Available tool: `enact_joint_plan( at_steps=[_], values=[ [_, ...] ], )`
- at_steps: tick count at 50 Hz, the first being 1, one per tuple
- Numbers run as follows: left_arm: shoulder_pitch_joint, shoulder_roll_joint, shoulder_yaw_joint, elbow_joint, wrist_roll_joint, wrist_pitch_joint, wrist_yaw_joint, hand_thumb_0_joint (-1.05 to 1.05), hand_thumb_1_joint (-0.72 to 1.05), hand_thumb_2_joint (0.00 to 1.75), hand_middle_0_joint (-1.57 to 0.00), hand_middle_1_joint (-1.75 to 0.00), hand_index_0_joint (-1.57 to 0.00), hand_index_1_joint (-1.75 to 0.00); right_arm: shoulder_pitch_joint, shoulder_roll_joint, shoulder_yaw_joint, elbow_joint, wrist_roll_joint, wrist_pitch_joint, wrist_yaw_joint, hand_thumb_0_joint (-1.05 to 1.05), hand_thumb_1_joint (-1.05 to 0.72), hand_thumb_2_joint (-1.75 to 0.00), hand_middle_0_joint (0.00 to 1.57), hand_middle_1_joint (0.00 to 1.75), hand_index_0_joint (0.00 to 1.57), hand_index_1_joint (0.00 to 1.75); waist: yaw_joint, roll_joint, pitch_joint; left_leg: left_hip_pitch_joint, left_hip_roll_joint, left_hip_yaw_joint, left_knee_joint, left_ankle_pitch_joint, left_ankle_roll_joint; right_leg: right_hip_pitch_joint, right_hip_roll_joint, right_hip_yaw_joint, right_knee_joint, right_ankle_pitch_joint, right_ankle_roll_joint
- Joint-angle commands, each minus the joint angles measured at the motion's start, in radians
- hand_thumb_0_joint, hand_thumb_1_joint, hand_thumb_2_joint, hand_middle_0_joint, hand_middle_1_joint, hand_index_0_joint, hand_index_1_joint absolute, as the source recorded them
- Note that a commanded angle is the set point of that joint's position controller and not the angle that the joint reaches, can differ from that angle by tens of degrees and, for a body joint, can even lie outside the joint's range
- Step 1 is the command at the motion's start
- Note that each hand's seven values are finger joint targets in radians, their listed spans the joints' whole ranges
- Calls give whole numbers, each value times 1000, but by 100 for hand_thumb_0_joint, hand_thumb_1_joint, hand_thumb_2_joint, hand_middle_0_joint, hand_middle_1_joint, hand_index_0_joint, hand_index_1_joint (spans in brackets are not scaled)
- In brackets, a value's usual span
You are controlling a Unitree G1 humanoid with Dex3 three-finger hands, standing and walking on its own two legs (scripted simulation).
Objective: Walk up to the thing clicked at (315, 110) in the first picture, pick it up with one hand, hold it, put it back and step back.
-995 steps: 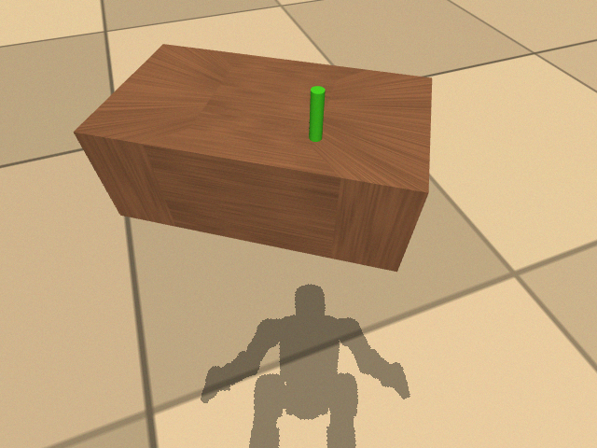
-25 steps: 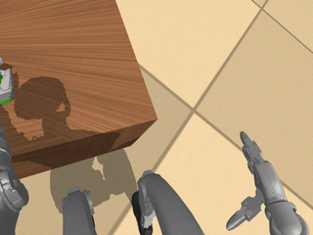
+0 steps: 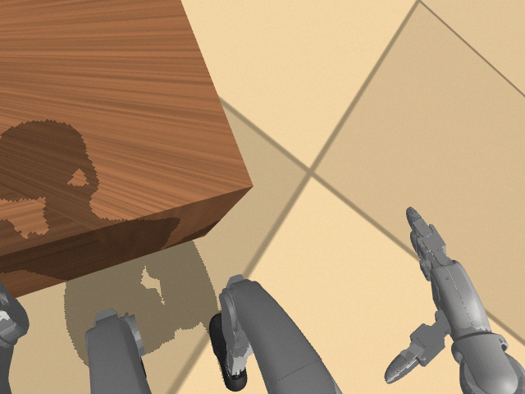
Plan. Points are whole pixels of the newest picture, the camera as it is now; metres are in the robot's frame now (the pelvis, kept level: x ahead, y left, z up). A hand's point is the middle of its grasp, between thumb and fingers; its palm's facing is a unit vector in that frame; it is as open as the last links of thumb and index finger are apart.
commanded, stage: lower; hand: left
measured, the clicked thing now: out of the picture +0.53 +0.26 -0.04
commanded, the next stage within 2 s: loosen in 0.14 s
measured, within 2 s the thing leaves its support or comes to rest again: neither
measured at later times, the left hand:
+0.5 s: hand out of the picture +0.53 +0.25 -0.06, palm faces +0.30 -0.95 +0.00, open 6.5 cm
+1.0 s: hand out of the picture +0.54 +0.25 -0.06, palm faces +0.31 -0.95 +0.00, open 15.7 cm
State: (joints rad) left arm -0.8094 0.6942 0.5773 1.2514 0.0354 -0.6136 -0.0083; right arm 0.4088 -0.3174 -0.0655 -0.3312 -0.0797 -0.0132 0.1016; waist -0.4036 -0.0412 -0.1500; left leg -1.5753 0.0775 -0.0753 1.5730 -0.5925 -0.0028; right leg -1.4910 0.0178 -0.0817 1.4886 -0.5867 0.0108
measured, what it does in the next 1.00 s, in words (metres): stands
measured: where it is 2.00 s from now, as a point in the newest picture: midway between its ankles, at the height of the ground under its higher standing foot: (186, 382)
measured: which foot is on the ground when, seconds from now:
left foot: down 0.00-1.00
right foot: down 0.00-1.00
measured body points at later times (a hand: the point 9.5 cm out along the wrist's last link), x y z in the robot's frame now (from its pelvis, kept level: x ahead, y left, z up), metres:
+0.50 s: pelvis -0.01 +0.01 -0.01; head +0.20 +0.10 +0.37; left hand +0.51 +0.30 -0.06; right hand +0.18 -0.25 +0.09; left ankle +0.05 +0.12 -0.55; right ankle +0.05 -0.13 -0.55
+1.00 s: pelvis +0.00 +0.01 -0.01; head +0.21 +0.10 +0.38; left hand +0.52 +0.30 -0.06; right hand +0.18 -0.24 +0.09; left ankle +0.05 +0.12 -0.55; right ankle +0.05 -0.13 -0.55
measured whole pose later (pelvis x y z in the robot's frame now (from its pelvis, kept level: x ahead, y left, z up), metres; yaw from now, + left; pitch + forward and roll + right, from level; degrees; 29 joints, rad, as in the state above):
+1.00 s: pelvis +0.00 +0.01 -0.01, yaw -1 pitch +35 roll -7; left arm -0.83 0.70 0.58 1.20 0.03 -0.59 0.00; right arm 0.44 -0.33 -0.07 -0.40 -0.07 0.00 0.11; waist -0.41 -0.05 -0.15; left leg -1.62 0.07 -0.08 1.61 -0.60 0.01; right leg -1.53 0.02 -0.08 1.52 -0.59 0.02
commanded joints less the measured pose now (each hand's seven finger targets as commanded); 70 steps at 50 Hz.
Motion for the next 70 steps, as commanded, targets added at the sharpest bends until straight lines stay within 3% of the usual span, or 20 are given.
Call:
enact_joint_plan(
  at_steps=[1, 7, 9, 12, 13, 19, 22, 27, 43, 46, 50, 56, 57, 59, 62, 63, 64, 68, 69, 70],
  values=[
    [-396, 279, 17, -235, -3, -93, 3, 0, 48, 134, -138, -148, -140, -148, 86, -187, -154, -169, 5, -42, -25, 0, 53, -5, 5, 5, 5, 5, 19, 460, -618, 595, -34, -16, -160, 387, 5, 240, 34, 27, -135, 323, -44],
    [-399, 285, 18, -247, 3, -87, 12, 0, 50, 134, -137, -146, -138, -146, 72, -193, -168, -191, 5, -51, -24, 0, 54, -5, 5, 5, 5, 5, 15, 463, -611, 562, -36, -10, -139, 343, 10, 231, 33, 40, -129, 298, -42],
    [-393, 235, -8, -204, 7, -79, 10, 0, 47, 133, -137, -146, -139, -146, 75, -191, -163, -201, 5, -50, -23, 0, 54, -5, 5, 5, 5, 5, -4, 445, -584, 555, -32, -18, -156, 305, 7, 193, 36, 25, -131, 264, -44],
    [-383, 243, -17, -181, 15, -75, 8, 0, 50, 133, -137, -146, -139, -146, 83, -186, -151, -188, 8, -45, -21, 0, 55, -5, 5, 5, 5, 5, 9, 455, -555, 581, -27, -33, -165, 327, -4, 134, 39, 5, -114, 250, -50],
    [-380, 243, -16, -177, 15, -73, 10, 0, 52, 128, -145, -147, -147, -145, 83, -202, -168, -215, 10, -47, -22, 0, 55, -4, 5, 5, 5, 5, 1, 450, -557, 582, -25, -38, -168, 324, -6, 135, 41, 1, -112, 248, -51],
    [-388, 215, -7, -201, -19, -72, 9, 0, 10, 80, -113, -106, -117, -103, 93, -200, -175, -228, 16, -51, -23, 0, 54, -4, 5, 5, 5, 5, -4, 437, -585, 559, -30, -27, -146, 323, 5, 169, 39, 9, -110, 269, -45],
    [-390, 240, -6, -217, -7, -69, 10, 0, -12, 59, -103, -92, -106, -89, 108, -200, -175, -203, 13, -49, -25, 0, 53, -4, 5, 5, 5, 5, 6, 448, -570, 540, -36, -17, -145, 309, 6, 179, 35, 21, -115, 266, -44],
    [-386, 233, -10, -220, -2, -62, 10, 0, -24, 46, -75, -67, -77, -65, 106, -197, -174, -212, 14, -45, -24, 0, 54, -4, 5, 5, 5, 5, 6, 455, -582, 557, -32, -22, -152, 317, 0, 158, 37, 10, -107, 261, -47],
    [-347, 196, -13, -226, -9, -47, 7, 0, -52, 12, -30, -22, -31, -21, 116, -197, -176, -217, 15, -35, -24, 0, 53, -5, 5, 5, 5, 5, 10, 453, -585, 600, -29, -24, -146, 398, -2, 161, 38, 5, -108, 308, -47],
    [-369, 205, -6, -230, -11, -51, 9, 0, -58, 8, -16, -14, -18, -13, 117, -192, -161, -220, 14, -37, -22, 0, 54, -5, 5, 5, 5, 5, 6, 433, -583, 576, -30, -24, -150, 371, 1, 169, 37, 6, -111, 297, -46],
    [-386, 301, 48, -295, -11, -58, 10, 0, -60, 3, -9, -7, -10, -6, 117, -200, -162, -271, 15, -28, -26, 0, 54, -5, 5, 5, 5, 5, 31, 445, -653, 575, -39, -9, -146, 388, 5, 265, 33, 28, -122, 334, -40],
    [-389, 420, 107, -391, -10, -16, -33, 0, -61, 2, -7, -5, -8, -4, 144, -202, -158, -255, 21, -3, -32, 0, 53, -5, 5, 5, 5, 5, 72, 560, -699, 756, -29, -14, -190, 517, -18, 275, 36, 23, -144, 366, -47],
    [-415, 392, 81, -401, -18, 0, -47, 0, -61, 3, -6, -5, -7, -4, 159, -192, -149, -233, 22, 1, -33, 0, 52, -5, 5, 5, 5, 5, 68, 560, -672, 763, -27, -15, -205, 508, -20, 276, 37, 22, -157, 355, -48],
    [-395, 412, 94, -393, -18, 38, -64, 0, -61, 1, -7, -5, -8, -4, 153, -186, -147, -190, 21, 7, -38, 0, 52, -5, 5, 5, 5, 5, 80, 566, -637, 778, -24, -7, -224, 498, -17, 282, 35, 28, -184, 347, -48],
    [-370, 331, 33, -301, -30, 97, -93, 0, -61, 0, -6, -4, -8, -2, 106, -178, -129, -181, 27, 9, -47, 0, 53, -5, 5, 5, 5, 5, 73, 478, -551, 730, -21, -6, -263, 414, -7, 295, 37, 27, -237, 307, -43],
    [-384, 369, 52, -309, -34, 106, -95, 0, -61, 0, -5, -3, -7, -2, 123, -175, -113, -134, 27, 14, -50, 0, 54, -5, 5, 5, 5, 5, 84, 477, -502, 712, -22, -5, -280, 388, -9, 288, 37, 25, -248, 290, -43],
    [-372, 346, 33, -250, -38, 120, -102, 0, -61, 0, -5, -3, -7, -2, 102, -170, -95, -126, 30, 17, -52, 0, 54, -5, 5, 5, 5, 5, 85, 448, -462, 695, -21, -9, -299, 351, -9, 280, 37, 22, -260, 262, -43],
    [-359, 314, 8, -172, -57, 138, -130, 0, -55, 5, -5, -7, -6, -6, 77, -167, -79, -127, 36, 12, -67, 0, 60, -3, 5, 5, 5, 5, 77, 340, -463, 674, -23, -7, -327, 332, 5, 337, 40, 17, -297, 279, -38],
    [-281, 498, 50, -74, 55, 228, -70, 0, -58, 3, -6, -6, -7, -5, 128, -199, -89, -147, 47, 31, -65, 0, 54, -5, 6, 5, 5, 5, 144, 407, -526, 796, -32, 3, -377, 385, -6, 397, 38, 11, -326, 302, -41],
    [-356, 465, 38, -117, 40, 260, -43, 0, -59, 4, -6, -7, -7, -6, 113, -192, -85, -142, 53, 45, -63, 0, 54, -5, 5, 5, 5, 5, 128, 391, -528, 793, -26, 3, -385, 403, -8, 410, 44, 15, -337, 319, -40]
  ],
)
